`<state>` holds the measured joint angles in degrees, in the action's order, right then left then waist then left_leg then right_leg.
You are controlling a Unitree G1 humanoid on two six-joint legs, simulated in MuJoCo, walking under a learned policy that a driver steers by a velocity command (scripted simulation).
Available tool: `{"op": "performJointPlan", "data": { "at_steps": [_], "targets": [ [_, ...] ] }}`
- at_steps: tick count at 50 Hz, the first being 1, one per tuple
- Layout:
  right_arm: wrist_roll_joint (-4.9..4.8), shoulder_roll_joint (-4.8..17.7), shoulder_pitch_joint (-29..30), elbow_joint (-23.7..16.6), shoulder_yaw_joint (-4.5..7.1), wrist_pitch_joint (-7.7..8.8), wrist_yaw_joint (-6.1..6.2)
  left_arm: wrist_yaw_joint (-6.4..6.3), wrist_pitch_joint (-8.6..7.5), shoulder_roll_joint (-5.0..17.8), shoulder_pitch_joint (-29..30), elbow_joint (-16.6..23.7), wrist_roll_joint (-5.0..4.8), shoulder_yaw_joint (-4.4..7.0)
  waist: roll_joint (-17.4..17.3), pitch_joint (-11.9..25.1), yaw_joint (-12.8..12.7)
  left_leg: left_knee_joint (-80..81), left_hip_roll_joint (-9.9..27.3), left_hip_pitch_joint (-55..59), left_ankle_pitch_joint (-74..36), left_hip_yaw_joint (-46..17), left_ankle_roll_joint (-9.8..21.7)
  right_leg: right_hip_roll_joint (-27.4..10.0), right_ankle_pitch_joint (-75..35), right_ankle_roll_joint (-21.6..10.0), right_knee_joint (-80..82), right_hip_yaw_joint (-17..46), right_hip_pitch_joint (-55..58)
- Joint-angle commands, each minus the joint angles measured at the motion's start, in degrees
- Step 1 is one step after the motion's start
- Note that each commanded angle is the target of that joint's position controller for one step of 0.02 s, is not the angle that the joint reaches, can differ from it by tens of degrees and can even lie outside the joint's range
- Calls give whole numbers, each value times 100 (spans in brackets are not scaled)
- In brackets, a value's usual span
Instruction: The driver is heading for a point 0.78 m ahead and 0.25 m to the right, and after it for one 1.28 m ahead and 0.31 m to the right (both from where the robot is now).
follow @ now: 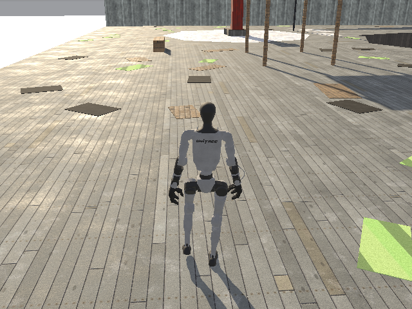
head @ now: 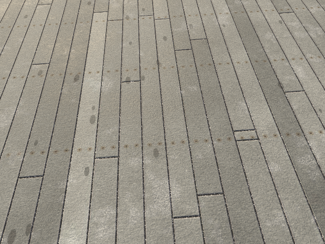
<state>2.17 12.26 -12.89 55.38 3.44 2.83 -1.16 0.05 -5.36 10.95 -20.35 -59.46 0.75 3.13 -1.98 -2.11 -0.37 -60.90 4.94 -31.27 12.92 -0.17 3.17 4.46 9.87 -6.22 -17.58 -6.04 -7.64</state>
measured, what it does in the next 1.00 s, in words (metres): walks ahead, turning right: left foot, then right foot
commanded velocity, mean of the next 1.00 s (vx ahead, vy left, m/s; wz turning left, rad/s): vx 0.50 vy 0.00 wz -0.35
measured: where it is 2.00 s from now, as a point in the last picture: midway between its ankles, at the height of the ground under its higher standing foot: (208, 192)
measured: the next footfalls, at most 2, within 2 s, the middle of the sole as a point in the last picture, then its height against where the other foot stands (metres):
left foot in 0.32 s outside the picture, level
right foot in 0.88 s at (205, 226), level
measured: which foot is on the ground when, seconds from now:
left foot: up 0.00-0.30, down 0.32-0.90, up 0.92-1.00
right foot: down 0.00-0.34, up 0.36-0.86, down 0.88-1.00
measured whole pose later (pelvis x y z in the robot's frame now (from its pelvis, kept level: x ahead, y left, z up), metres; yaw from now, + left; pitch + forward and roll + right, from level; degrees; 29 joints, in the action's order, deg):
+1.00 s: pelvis +0.51 -0.05 -0.02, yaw -25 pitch +0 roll +0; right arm 1.0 12.6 -15.9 51.2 3.3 4.2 0.0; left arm 0.8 -1.1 14.4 -10.3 -50.4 1.0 4.7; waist -0.4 -4.0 0.9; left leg -71.0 5.2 -20.4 20.8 2.7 0.0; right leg 6.1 10.6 -8.3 -30.3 -4.7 -18.8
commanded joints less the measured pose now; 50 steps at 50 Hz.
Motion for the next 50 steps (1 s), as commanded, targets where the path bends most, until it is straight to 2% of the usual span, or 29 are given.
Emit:
{"op": "performJointPlan", "data": {
  "at_steps": [1, 6, 10, 13, 14, 15, 16, 17, 18, 19, 20, 21, 23, 24, 26, 28, 33, 37, 38, 40, 42, 43, 44, 45, 46, 47, 48, 49, 50],
  "targets": [
    [-1, 175, 10, -252, 21, -77, -45, -15, -105, 565, -283, 179, -18, 57, 471, -264, 113, 426, 184, -592, -584, 103, -155, -1531, -1135, -555, 1151, 1221, 2],
    [-80, 85, 1048, -600, -66, -47, -62, -32, -97, 542, -797, 62, -17, 5, 533, -352, -160, 1840, 25, -621, -1262, 367, -218, -1411, -1942, -418, 1090, 887, 474],
    [-83, 132, 1635, -826, -92, 1, -45, -84, -69, 547, -1183, -91, 33, -9, 571, -435, -348, 2473, -140, -646, -1158, 469, -72, -1588, -2498, -501, 831, 917, 1165],
    [-103, 246, 1595, -912, -55, 91, -17, -135, -33, 681, -1064, -114, 68, 19, 617, -387, -175, 2794, -308, -307, -558, 429, 93, -1746, -3536, -519, 329, 1068, 1503],
    [-109, 318, 1216, -838, -24, 134, 11, -138, -27, 757, -888, -65, 90, 42, 621, -229, 28, 3011, -452, 238, -364, 443, 172, -1701, -4135, -434, -61, 1044, 1450],
    [-105, 419, 581, -632, 35, 182, 57, -123, -20, 816, -774, -44, 82, 59, 609, 105, 279, 3257, -642, 1064, -331, 525, 257, -1582, -4587, -357, -735, 1008, 1342],
    [-35, 597, -382, -340, 121, 255, 120, -97, -17, 784, -642, 4, 21, 47, 426, 641, 690, 3565, -511, 2466, -721, 403, 398, -1327, -4099, -243, -1812, 841, 743],
    [132, 1127, -1368, -220, 259, 301, 200, -71, -35, 539, -619, 226, -61, -24, -146, 1458, 969, 3611, 859, 4010, -298, -1002, 659, -944, -2009, -137, -3485, 637, -471],
    [149, 1552, -1376, -240, 360, 247, 144, -75, 17, -20, -1440, 240, -288, -100, -1359, 2071, 544, 4256, 2296, 5159, -96, -3431, 1335, 1, 2111, 47, -5286, 398, -2320],
    [-16, 1075, -847, -372, 279, 162, 111, -111, 97, 625, -980, 189, -96, 63, -234, 1502, 457, 4485, 1961, 4415, 578, -3281, 1132, -414, 1708, -38, -5639, 940, -2646],
    [-57, 674, -259, -463, 154, 174, 100, -69, 100, 588, -496, 328, -60, 94, -26, 665, 289, 4696, 1732, 3509, 587, -2363, 929, -621, 1162, -35, -5477, 965, -2705],
    [-51, 452, -15, -470, 95, 211, 89, -40, 112, 429, -308, 379, -47, 81, 49, 267, 170, 4930, 1482, 2890, 149, -1702, 758, -805, 844, -12, -5256, 934, -2569],
    [-91, 245, -62, -351, 31, 276, 157, 48, 261, 302, -342, 386, 80, 108, -205, 35, -54, 5123, 1117, 2295, -405, -786, 487, -964, 632, 77, -4994, 872, -2264],
    [-108, 225, -221, -286, 22, 326, 171, 84, 328, 230, -333, 411, 92, 114, -234, 48, -90, 5162, 1088, 2226, -683, -575, 464, -965, 557, 105, -4971, 835, -2222],
    [-152, 333, -444, -204, 47, 409, 184, 139, 418, 169, -85, 546, 101, 121, -211, -13, -144, 5239, 1059, 2276, -1135, -166, 460, -1014, 284, 157, -4903, 761, -2526],
    [-134, 401, -614, -164, 62, 436, 192, 183, 468, 186, 319, 712, 108, 118, -193, -102, -116, 5298, 1026, 2368, -1350, 173, 453, -1081, -110, 207, -4729, 700, -2928],
    [-113, 425, -914, -75, 37, 435, 211, 291, 455, 171, 1405, 1145, 89, 38, -189, -349, 45, 5282, 845, 2569, -2020, 927, 394, -999, -981, 275, -3183, 356, -3065],
    [-105, 617, -1292, 39, 79, 380, 269, 351, 444, 207, 2062, 1448, 121, -13, -195, -430, 228, 5125, 1052, 3210, -2648, 1263, 385, -858, -855, 88, -2245, -70, -2875],
    [-100, 647, -1348, 64, 88, 345, 287, 357, 440, 242, 2121, 1496, 134, -5, -206, -427, 225, 4988, 1100, 3414, -2967, 1341, 379, -798, -671, 10, -2113, -136, -2825],
    [-85, 766, -1310, 64, 116, 277, 319, 338, 444, 334, 2000, 1510, 147, 38, -314, -275, 102, 4442, 1144, 3711, -4421, 1538, 336, -522, -162, -194, -1941, -325, -2431],
    [-73, 956, -1231, 34, 173, 176, 332, 285, 437, 496, 1363, 1365, 156, 127, -442, 121, -182, 3283, 1168, 3869, -5686, 1647, 317, -122, 454, -441, -1823, -467, -1692],
    [-85, 1034, -1187, -11, 195, 114, 309, 246, 394, 623, 768, 1199, 161, 204, -396, 484, -415, 2278, 1158, 3681, -5487, 1663, 281, 67, 521, -584, -1528, -425, -964],
    [-106, 1033, -1066, -128, 192, 86, 271, 171, 343, 912, -91, 940, 226, 340, -44, 949, -842, 781, 1030, 2807, -4304, 1721, 93, -94, 455, -810, -1012, 79, 357],
    [-180, 416, -1182, -484, 72, 102, 195, 92, 330, 1572, -250, 964, 263, 508, 1090, 1423, -615, -1230, 320, 548, 3, 1657, -203, -1782, 819, -1421, -802, 2594, 2023],
    [-166, 668, -750, -846, 132, 173, 119, 89, 405, 1849, -266, 1093, 98, 552, 1040, 1745, -581, -2319, -583, -746, 1900, 434, -367, -2490, 585, -1939, 110, 5011, 2449],
    [-148, 721, -119, -986, 130, 229, 89, 49, 450, 1680, -85, 1021, 39, 504, 389, 940, -558, -2184, -167, -1330, 1253, -52, -302, -2315, 315, -1704, 244, 4022, 1981],
    [-182, 654, -133, -992, 88, 301, 83, 21, 429, 1388, 184, 1013, -13, 427, 219, 402, -338, -1669, 39, -1169, 733, -39, -275, -2129, -243, -1467, 318, 3341, 1210],
    [-139, 637, -264, -885, 97, 295, 103, 2, 385, 1158, 485, 1063, -18, 365, -23, 156, -62, -1153, 208, -791, 528, -69, -288, -1776, -877, -1188, 379, 2794, 634],
    [-19, 627, -412, -839, 100, 187, 107, -18, 344, 980, 690, 1102, -89, 303, -50, 132, 138, -880, 280, -428, 422, -87, -344, -1456, -1261, -989, 450, 2345, 281]
  ]
}}
Keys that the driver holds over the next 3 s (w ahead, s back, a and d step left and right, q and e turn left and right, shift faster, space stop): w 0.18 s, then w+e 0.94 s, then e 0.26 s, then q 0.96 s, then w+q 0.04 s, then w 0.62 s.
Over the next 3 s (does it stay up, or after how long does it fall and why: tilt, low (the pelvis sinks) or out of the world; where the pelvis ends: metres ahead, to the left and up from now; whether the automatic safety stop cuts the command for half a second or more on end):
stays up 0.92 -0.18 0.00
